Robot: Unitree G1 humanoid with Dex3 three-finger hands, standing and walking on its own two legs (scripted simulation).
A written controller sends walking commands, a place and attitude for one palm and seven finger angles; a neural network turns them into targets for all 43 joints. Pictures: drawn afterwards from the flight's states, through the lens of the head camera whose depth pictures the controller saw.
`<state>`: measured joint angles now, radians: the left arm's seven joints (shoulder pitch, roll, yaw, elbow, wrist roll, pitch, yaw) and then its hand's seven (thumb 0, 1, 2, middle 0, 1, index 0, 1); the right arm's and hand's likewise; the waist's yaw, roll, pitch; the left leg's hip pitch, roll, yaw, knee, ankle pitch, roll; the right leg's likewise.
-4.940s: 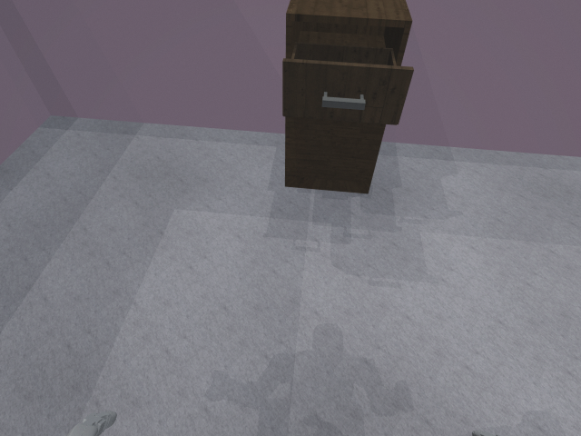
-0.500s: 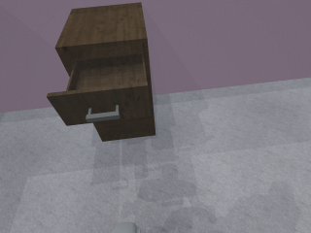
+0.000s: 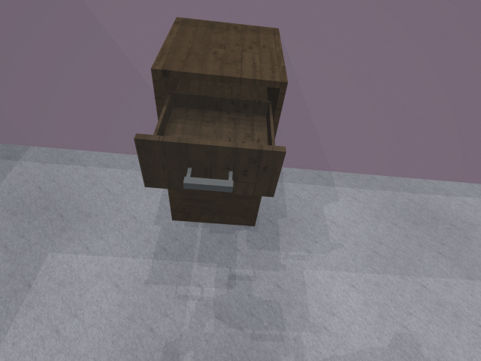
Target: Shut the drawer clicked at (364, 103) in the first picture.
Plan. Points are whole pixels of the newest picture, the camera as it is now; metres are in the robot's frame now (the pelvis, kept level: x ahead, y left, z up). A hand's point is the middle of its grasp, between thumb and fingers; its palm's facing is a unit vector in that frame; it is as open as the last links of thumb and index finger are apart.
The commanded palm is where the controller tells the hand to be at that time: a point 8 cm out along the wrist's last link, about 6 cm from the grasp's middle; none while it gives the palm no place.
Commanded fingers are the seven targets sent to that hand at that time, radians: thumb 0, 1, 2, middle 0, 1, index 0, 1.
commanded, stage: take the last steps up to it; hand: left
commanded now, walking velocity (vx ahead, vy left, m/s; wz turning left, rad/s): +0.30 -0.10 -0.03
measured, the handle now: (209, 178) +0.56 +0.11 -0.09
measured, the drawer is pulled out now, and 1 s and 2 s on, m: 0.30 0.30 0.30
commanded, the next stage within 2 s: come to a stop and stand still in 0.80 s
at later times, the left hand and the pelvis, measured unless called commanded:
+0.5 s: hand (202, 343) +0.19 +0.08 -0.17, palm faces +0.03 -0.98 -0.21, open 7.3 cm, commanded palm none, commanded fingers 0.00 0.90 0.90 -0.20 -0.30 -0.20 -0.30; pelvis +0.11 -0.10 -0.01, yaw +0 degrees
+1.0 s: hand out of the picture +0.14 +0.05 -0.19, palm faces +0.14 -0.98 -0.12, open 7.4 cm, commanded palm none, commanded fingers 0.00 0.90 0.90 -0.20 -0.30 -0.20 -0.30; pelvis +0.26 -0.07 -0.02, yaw +0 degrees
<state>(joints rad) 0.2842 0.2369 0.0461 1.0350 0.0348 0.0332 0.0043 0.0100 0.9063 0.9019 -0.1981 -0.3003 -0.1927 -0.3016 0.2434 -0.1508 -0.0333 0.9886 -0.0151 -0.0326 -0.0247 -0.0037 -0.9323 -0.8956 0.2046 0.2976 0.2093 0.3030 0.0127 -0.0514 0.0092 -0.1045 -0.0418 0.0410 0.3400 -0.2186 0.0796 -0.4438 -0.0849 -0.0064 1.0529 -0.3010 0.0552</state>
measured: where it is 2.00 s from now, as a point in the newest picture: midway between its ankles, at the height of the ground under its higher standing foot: outside the picture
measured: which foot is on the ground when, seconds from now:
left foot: down 0.00-0.38, up 0.40-0.90, down 0.92-1.00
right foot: up 0.00-0.34, down 0.36-0.92, up 0.94-1.00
